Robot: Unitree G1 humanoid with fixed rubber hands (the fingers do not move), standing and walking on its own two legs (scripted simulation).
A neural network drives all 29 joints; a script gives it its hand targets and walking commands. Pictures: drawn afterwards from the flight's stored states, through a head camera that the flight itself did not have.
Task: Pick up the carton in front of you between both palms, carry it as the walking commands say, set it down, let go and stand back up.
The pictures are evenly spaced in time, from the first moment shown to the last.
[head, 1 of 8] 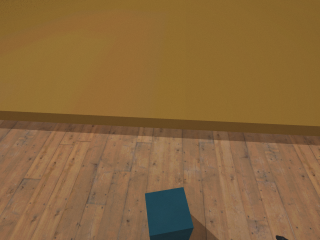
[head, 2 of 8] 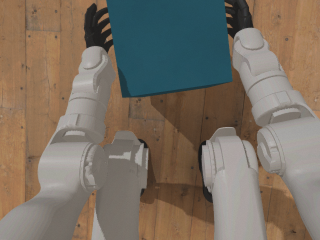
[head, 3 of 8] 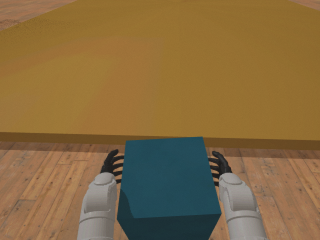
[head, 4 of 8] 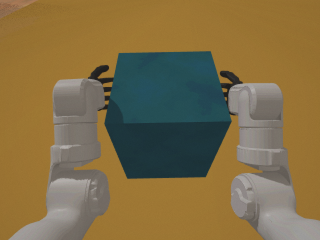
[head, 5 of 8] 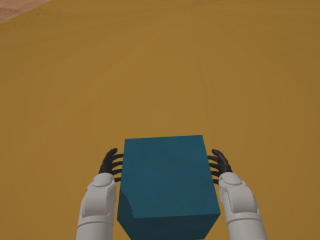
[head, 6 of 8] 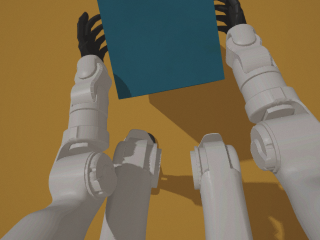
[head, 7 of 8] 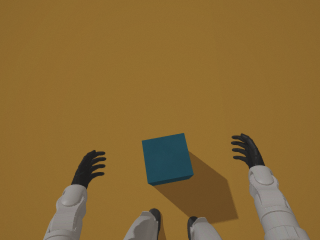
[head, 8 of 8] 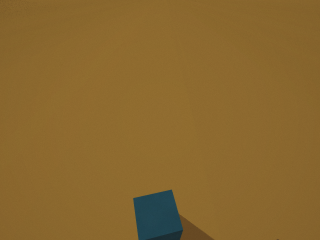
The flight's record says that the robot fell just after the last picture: no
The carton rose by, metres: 0.89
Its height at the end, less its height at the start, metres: +0.12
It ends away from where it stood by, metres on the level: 2.11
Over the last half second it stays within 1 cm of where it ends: yes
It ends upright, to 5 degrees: yes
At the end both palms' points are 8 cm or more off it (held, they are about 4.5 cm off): yes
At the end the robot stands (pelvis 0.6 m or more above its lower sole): yes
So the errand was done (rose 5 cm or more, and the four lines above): yes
